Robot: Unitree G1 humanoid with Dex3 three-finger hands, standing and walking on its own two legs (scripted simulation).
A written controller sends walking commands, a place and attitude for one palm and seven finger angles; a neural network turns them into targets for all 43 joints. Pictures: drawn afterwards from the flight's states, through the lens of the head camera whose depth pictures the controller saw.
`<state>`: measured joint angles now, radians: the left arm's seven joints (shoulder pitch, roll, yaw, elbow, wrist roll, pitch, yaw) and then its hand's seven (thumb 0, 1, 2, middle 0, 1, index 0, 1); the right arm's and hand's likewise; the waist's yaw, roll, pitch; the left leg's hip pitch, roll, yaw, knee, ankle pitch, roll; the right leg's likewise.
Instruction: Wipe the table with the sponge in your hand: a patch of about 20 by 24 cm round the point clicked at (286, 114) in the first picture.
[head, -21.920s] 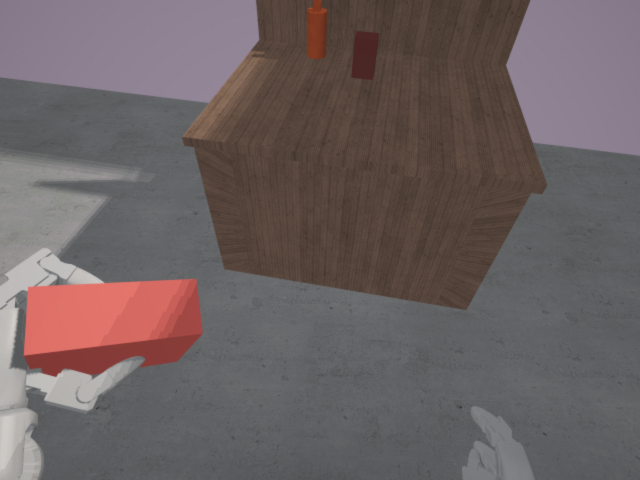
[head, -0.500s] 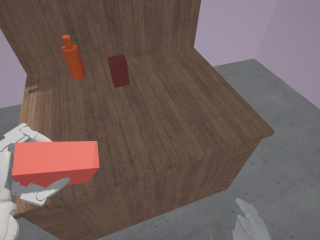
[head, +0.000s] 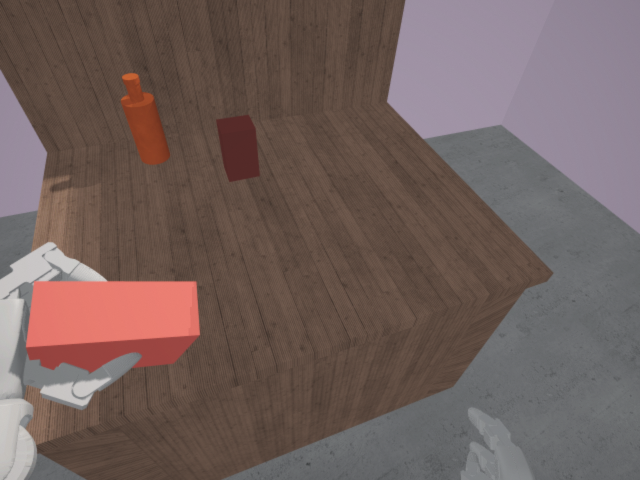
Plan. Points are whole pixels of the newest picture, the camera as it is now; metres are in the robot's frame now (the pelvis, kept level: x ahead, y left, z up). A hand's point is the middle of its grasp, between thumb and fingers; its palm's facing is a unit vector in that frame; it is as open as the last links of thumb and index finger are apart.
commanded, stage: shuffle to correct the standing spot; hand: left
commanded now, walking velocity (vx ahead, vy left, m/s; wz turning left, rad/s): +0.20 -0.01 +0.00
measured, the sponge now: (140, 328) +0.23 +0.21 +0.13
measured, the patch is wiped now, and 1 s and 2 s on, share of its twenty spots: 0.00 0.00 0.00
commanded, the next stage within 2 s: none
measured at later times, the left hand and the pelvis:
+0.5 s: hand (103, 318) +0.22 +0.23 +0.15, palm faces +0.35 -0.85 -0.39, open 9.6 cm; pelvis +0.01 -0.01 +0.00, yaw +0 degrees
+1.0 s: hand (91, 328) +0.21 +0.23 +0.15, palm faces +0.36 -0.84 -0.40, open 9.6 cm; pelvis +0.01 -0.01 +0.00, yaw +1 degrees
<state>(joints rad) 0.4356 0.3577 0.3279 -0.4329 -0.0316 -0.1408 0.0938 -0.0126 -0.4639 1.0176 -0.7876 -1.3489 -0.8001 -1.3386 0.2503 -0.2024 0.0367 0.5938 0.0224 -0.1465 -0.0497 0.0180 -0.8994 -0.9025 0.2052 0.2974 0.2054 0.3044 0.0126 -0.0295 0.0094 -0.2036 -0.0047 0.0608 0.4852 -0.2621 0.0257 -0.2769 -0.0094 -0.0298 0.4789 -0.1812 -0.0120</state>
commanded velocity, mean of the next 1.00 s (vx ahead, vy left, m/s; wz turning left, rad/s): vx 0.20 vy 0.02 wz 0.00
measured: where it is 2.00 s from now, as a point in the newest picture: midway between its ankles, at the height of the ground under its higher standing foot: outside the picture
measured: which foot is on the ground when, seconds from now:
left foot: down 0.00-1.00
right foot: down 0.00-1.00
